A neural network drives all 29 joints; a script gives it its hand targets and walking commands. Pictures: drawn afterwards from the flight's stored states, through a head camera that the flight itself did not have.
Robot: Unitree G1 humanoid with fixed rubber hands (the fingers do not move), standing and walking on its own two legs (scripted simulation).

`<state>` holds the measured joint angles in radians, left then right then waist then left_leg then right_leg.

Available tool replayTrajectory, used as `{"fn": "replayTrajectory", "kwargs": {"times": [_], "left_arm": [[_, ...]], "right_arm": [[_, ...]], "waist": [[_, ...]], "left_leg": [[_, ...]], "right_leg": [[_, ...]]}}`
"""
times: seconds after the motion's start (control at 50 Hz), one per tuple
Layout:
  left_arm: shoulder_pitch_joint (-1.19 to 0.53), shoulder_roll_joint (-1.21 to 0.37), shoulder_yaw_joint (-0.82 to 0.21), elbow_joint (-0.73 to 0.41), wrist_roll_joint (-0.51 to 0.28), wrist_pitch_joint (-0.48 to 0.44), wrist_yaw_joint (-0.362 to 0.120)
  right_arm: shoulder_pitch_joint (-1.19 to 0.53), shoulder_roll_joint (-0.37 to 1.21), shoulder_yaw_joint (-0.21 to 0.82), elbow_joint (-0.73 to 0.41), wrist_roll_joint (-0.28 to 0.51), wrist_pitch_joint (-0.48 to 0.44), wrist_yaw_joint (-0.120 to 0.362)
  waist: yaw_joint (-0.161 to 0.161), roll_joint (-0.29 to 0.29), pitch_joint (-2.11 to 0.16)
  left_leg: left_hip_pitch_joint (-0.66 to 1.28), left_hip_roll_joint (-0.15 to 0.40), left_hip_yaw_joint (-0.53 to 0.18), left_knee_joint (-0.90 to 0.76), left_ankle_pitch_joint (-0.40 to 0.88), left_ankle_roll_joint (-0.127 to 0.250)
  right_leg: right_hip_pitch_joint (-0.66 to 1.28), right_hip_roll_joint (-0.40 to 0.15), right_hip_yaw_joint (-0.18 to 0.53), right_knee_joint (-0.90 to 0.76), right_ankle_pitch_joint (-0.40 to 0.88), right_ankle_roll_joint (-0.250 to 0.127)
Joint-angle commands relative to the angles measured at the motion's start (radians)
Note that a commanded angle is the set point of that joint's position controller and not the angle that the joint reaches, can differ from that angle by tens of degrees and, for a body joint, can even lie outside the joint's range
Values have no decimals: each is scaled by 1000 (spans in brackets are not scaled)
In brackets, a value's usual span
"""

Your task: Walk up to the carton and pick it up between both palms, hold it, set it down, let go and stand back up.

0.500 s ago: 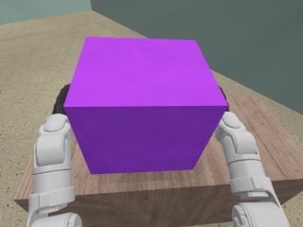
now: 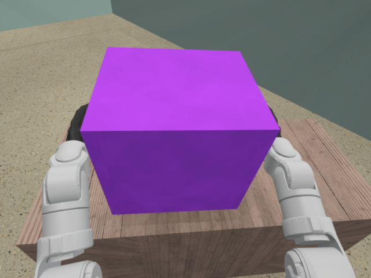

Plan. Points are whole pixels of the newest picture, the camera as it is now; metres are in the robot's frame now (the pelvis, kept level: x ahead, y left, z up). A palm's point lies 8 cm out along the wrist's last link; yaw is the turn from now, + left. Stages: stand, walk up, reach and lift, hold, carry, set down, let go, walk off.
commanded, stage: hold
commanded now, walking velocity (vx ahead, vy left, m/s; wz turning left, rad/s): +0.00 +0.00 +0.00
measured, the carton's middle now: (176, 132) +0.41 +0.00 +0.12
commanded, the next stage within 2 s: set down in 0.14 s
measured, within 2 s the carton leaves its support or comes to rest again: neither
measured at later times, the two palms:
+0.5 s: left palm (71, 138) +0.35 +0.21 +0.16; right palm (257, 135) +0.37 -0.18 +0.14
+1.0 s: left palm (91, 143) +0.37 +0.19 +0.12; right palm (259, 137) +0.40 -0.20 +0.11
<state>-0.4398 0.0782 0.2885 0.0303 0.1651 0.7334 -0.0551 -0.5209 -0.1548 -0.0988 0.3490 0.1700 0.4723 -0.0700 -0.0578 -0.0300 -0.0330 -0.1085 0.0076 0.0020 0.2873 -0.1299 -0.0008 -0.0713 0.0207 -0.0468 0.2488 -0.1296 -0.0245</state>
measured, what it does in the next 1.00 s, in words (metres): stands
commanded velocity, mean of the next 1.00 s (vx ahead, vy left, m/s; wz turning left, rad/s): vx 0.00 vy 0.00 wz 0.00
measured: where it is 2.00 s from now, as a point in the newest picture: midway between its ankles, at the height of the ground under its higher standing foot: outside the picture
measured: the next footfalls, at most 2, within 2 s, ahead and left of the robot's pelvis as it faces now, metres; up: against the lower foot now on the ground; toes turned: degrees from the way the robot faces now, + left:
none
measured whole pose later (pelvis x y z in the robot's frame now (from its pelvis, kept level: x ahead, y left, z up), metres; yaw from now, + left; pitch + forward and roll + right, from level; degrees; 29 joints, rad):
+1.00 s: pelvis +0.03 -0.02 +0.00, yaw +1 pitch -1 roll +0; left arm -0.46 0.05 0.28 0.27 0.17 0.36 -0.02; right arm -0.51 -0.14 -0.15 0.63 0.05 0.04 -0.02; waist 0.01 -0.04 -0.01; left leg -0.09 0.02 -0.01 0.24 -0.14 -0.03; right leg -0.07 0.03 -0.06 0.25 -0.17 -0.05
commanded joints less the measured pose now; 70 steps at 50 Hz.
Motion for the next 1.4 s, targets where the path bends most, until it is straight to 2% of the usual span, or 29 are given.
{"fn": "replayTrajectory", "kwargs": {"times": [0.0,0.08,0.1,0.12,0.14,0.28,0.34,0.38,0.44,0.46,0.56,0.6,0.7,0.76,0.84,0.86,0.94,1.02,1.06,1.08,1.14,1.18,1.2,1.22,1.28,1.3,1.32,1.34,1.38], "left_arm": [[-666,-423,-473,-223,-185,-104,-128],[-659,-402,-464,-277,-185,-104,-127],[-646,-384,-438,-198,-175,-91,-130],[-655,-398,-451,-260,-180,-97,-135],[-722,-395,-450,-184,-196,-119,-146],[-682,-459,-420,-77,-136,-201,-172],[-664,-463,-385,-20,-88,-242,-184],[-617,-473,-373,14,-58,-270,-176],[-586,-470,-374,44,-34,-310,-162],[-591,-463,-401,25,-43,-324,-155],[-613,-508,-437,7,-79,-393,-115],[-649,-512,-497,-34,-109,-427,-88],[-649,-496,-502,1,-123,-479,-57],[-615,-484,-488,6,-110,-474,-65],[-584,-475,-445,28,-98,-463,-72],[-580,-464,-440,46,-95,-456,-79],[-577,-424,-371,64,-63,-443,-103],[-559,-428,-354,96,-52,-446,-116],[-572,-450,-369,110,-51,-459,-111],[-611,-461,-370,105,-56,-469,-106],[-601,-462,-363,150,-37,-486,-95],[-619,-488,-367,170,-41,-511,-80],[-634,-489,-373,161,-40,-530,-72],[-640,-496,-386,190,-42,-537,-59],[-661,-522,-388,215,-44,-573,-31],[-686,-507,-396,225,-50,-589,-25],[-698,-520,-398,210,-62,-603,-19],[-677,-535,-408,237,-58,-606,-16],[-684,-522,-393,274,-61,-619,-10]], "right_arm": [[-784,490,417,-382,123,-98,136],[-751,480,424,-384,142,-86,128],[-725,469,417,-334,135,-70,127],[-744,477,425,-384,148,-80,120],[-735,520,408,-273,102,-94,124],[-761,492,329,-215,21,-225,149],[-737,479,263,-164,-60,-294,168],[-702,465,244,-116,-76,-350,186],[-674,451,226,-50,-124,-414,201],[-679,421,208,-56,-127,-436,204],[-719,459,279,-124,-127,-514,202],[-729,440,279,-120,-124,-544,202],[-703,461,319,-108,-127,-571,197],[-669,471,333,-87,-116,-562,183],[-710,470,363,-102,-87,-562,181],[-697,460,349,-70,-94,-551,181],[-686,476,324,-26,-108,-541,174],[-718,459,303,-9,-121,-560,168],[-702,449,267,13,-149,-572,168],[-699,443,237,41,-166,-577,171],[-708,426,200,52,-186,-595,182],[-703,422,166,84,-224,-615,190],[-699,438,171,101,-235,-625,196],[-681,429,156,127,-234,-633,202],[-702,407,127,151,-251,-661,219],[-723,413,133,157,-261,-670,220],[-723,428,143,176,-262,-675,221],[-720,421,131,180,-260,-682,222],[-752,412,118,193,-261,-701,230]], "waist": [[12,34,-459],[7,56,-466],[19,32,-416],[2,28,-460],[17,29,-430],[16,73,-335],[13,52,-278],[19,95,-252],[47,77,-237],[22,56,-270],[57,34,-390],[31,41,-449],[76,15,-511],[64,23,-513],[115,-1,-502],[97,-7,-461],[103,-26,-399],[101,-8,-396],[84,6,-410],[52,22,-391],[73,43,-411],[41,26,-423],[74,24,-458],[44,43,-457],[60,69,-504],[71,25,-499],[90,40,-541],[71,46,-532],[84,44,-537]], "left_leg": [[109,-44,4,-4,170,-15],[132,-43,-4,15,250,-22],[106,-48,6,8,232,-16],[119,-53,2,15,240,-20],[96,-65,-1,-12,178,2],[162,-53,17,-22,217,-19],[150,-47,30,-40,175,-21],[169,-43,48,-41,189,-46],[163,-33,51,-44,206,-41],[194,-25,42,-28,260,-49],[225,-30,41,0,349,-48],[234,-24,30,13,404,-58],[176,-29,43,11,376,-47],[145,-34,41,10,390,-39],[73,-41,45,-2,385,-27],[64,-41,47,-15,337,-21],[-17,-46,60,-41,224,-4],[-3,-48,66,-39,244,-11],[18,-36,56,-35,276,-19],[30,-40,55,-30,265,-26],[60,-36,53,-32,290,-34],[98,-26,44,-21,297,-40],[114,-26,48,-15,327,-46],[161,-18,36,-4,368,-54],[207,-11,32,18,408,-70],[175,-14,36,16,394,-62],[182,-9,38,16,409,-61],[193,-6,35,24,437,-66],[169,-5,42,24,422,-66]], "right_leg": [[149,12,17,8,230,26],[164,19,18,20,300,31],[139,9,28,19,310,38],[169,21,23,18,315,37],[172,15,10,22,246,47],[137,22,-15,-2,174,38],[143,11,-31,-21,109,39],[122,25,-46,-15,76,38],[102,22,-59,-18,60,32],[79,30,-64,-18,68,34],[117,27,-51,1,181,35],[106,26,-69,22,239,34],[180,12,-39,40,323,32],[226,0,-24,56,419,45],[286,-15,-19,77,496,53],[277,-18,-19,71,475,57],[308,-36,-12,76,497,72],[312,-33,-18,79,518,70],[293,-23,-28,77,479,62],[264,-19,-39,64,426,63],[228,-14,-40,43,388,57],[181,-8,-62,45,355,51],[176,-1,-54,40,344,46],[111,9,-74,41,327,48],[50,13,-73,27,282,37],[74,11,-67,26,302,38],[91,9,-60,29,308,31],[88,11,-64,28,331,31],[94,12,-57,28,324,32]]}}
